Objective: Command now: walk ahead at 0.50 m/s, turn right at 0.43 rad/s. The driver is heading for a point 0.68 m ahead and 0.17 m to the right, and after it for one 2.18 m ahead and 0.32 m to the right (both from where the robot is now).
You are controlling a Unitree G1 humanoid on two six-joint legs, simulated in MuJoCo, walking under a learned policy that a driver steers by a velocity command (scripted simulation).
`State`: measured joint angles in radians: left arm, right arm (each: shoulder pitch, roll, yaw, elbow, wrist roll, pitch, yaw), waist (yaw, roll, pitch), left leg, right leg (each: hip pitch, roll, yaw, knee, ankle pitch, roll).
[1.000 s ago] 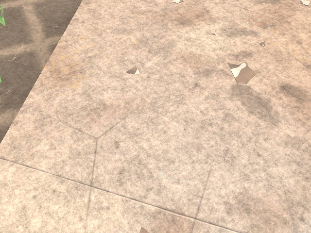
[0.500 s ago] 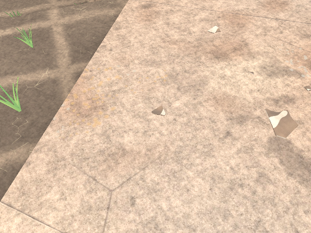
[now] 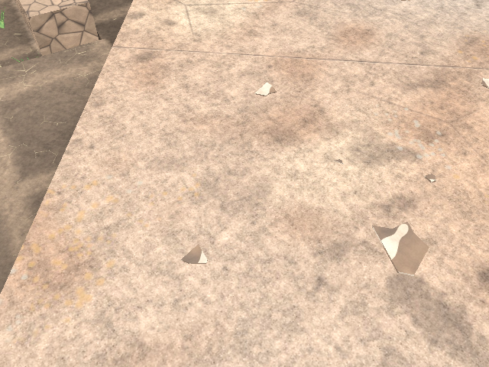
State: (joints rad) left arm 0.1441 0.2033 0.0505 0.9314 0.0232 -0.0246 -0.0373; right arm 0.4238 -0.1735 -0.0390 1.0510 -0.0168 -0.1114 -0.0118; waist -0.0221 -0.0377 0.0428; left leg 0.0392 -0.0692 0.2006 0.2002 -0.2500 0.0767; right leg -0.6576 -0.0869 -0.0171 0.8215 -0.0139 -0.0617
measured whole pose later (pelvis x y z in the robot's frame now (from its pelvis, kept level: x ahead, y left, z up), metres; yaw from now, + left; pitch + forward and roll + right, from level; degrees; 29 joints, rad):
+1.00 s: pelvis +0.56 -0.09 +0.00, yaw -22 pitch +0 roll +1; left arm 0.21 0.26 0.04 0.85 0.04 -0.04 -0.03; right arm 0.38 -0.23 -0.04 0.92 -0.01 -0.09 0.01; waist -0.02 -0.05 0.03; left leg -0.11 -0.07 0.06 0.27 -0.17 0.08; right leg -0.57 -0.06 0.03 1.01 -0.22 -0.04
